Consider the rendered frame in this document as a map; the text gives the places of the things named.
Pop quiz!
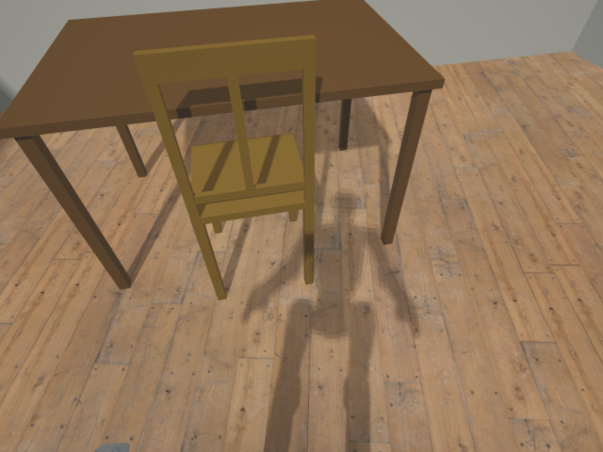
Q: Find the table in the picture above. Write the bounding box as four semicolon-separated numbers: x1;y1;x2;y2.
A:
0;0;445;290

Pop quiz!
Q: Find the chair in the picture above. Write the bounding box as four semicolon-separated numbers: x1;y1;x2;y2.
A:
133;35;316;300

